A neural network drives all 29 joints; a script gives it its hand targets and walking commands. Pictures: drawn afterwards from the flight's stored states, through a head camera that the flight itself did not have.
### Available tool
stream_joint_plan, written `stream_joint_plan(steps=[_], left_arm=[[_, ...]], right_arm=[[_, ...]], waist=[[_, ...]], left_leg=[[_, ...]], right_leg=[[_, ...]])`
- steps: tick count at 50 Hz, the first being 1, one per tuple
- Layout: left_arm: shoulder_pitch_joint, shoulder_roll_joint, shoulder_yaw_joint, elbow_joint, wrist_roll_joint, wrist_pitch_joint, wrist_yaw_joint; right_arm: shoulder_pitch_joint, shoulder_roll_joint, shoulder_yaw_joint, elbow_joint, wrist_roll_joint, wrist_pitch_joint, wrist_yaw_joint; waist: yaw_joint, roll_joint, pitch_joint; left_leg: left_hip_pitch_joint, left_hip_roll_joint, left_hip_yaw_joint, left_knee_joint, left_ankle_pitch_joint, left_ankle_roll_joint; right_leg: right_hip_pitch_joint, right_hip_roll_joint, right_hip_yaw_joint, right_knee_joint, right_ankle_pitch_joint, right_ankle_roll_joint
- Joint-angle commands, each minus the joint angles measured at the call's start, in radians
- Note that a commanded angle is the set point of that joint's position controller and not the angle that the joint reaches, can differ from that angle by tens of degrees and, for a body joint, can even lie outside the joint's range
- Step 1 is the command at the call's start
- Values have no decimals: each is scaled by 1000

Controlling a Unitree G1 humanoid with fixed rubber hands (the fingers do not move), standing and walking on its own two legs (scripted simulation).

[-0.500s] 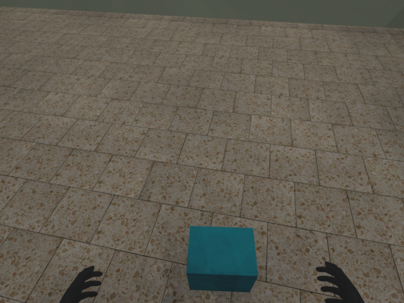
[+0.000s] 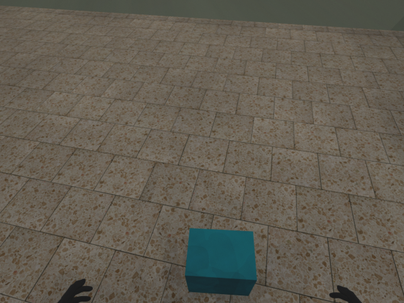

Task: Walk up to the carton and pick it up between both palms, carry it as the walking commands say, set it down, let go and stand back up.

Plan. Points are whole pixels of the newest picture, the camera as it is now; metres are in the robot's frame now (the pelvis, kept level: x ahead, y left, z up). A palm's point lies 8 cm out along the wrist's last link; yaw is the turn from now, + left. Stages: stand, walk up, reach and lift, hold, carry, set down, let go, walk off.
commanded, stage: stand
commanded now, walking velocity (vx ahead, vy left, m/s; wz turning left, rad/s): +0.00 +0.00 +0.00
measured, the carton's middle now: (219, 262) +0.40 -0.05 -0.64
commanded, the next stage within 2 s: none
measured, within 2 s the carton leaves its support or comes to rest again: neither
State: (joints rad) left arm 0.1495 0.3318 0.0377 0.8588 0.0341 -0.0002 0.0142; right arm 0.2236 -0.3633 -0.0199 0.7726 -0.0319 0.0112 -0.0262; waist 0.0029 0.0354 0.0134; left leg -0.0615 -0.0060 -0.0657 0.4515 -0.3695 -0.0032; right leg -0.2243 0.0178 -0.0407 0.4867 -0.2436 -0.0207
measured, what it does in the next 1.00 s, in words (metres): stands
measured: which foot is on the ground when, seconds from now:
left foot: down 0.00-1.00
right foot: down 0.00-1.00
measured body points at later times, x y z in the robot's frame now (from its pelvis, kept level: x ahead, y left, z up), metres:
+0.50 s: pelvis -0.02 +0.00 +0.01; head -0.02 -0.01 +0.46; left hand +0.09 +0.31 -0.10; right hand +0.08 -0.31 -0.11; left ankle -0.08 +0.12 -0.74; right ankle +0.01 -0.11 -0.74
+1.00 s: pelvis -0.02 +0.00 +0.01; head -0.03 -0.01 +0.46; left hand +0.07 +0.32 -0.10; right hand +0.08 -0.31 -0.11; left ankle -0.08 +0.12 -0.74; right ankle +0.01 -0.11 -0.74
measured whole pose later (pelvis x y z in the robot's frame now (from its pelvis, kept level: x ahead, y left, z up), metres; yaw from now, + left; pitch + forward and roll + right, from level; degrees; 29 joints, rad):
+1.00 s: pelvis -0.02 +0.00 +0.01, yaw +0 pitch -3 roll +0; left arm 0.10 0.38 0.02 1.06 0.01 -0.01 0.01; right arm 0.18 -0.39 0.00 0.96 -0.02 -0.01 -0.02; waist 0.01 0.02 0.03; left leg -0.02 -0.01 -0.07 0.35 -0.29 0.00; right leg -0.18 0.01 -0.04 0.39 -0.16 -0.02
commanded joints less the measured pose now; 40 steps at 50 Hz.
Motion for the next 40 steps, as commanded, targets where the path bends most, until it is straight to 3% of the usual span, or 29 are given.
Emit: stream_joint_plan(steps=[1,20,40], left_arm=[[-34,168,36,-33,-2,-12,4],[-65,196,24,81,-9,-14,-2],[-80,218,16,146,-18,-17,-4]], right_arm=[[-13,-149,-35,-40,0,-15,-5],[-36,-172,-25,60,4,-23,-1],[-57,-185,-15,124,11,-26,2]], waist=[[3,-25,-41],[8,-25,-4],[10,-26,-4]], left_leg=[[-127,83,-56,-72,325,-3],[-127,96,-73,-141,242,11],[-114,103,-80,-162,237,14]], right_leg=[[153,-111,128,-56,286,-6],[151,-122,143,-117,186,-5],[158,-133,149,-138,196,-10]])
